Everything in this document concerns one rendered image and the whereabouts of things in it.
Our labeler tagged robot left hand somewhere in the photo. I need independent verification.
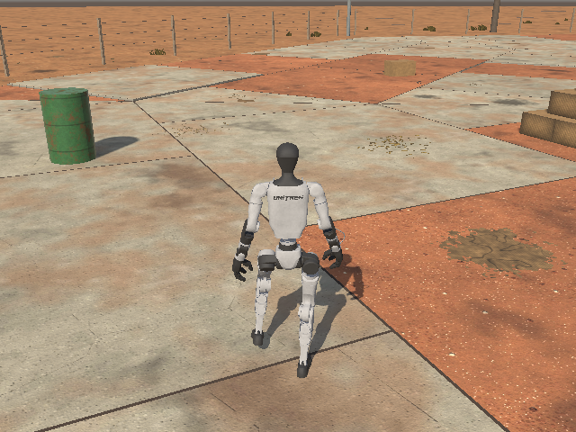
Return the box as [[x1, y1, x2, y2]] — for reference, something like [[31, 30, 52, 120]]
[[232, 257, 253, 282]]

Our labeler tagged left robot upper arm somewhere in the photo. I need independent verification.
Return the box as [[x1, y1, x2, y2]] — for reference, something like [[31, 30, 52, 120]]
[[246, 182, 269, 233]]

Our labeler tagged robot right shin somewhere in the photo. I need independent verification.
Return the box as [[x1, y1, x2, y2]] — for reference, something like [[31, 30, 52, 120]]
[[299, 306, 314, 366]]

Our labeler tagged robot right forearm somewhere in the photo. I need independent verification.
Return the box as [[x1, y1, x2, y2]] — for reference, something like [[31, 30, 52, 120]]
[[323, 216, 341, 252]]

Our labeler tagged robot left forearm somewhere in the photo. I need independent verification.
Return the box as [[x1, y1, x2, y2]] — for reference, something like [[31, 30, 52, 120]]
[[235, 219, 254, 261]]

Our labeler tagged right robot upper arm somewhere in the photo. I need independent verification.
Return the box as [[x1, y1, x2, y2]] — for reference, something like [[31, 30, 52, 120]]
[[307, 182, 332, 230]]

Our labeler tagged left robot thigh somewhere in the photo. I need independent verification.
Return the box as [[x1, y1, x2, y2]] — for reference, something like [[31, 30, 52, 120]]
[[257, 249, 276, 293]]

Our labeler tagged robot right hand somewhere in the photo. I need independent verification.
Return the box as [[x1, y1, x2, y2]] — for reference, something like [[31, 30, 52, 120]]
[[322, 249, 343, 269]]

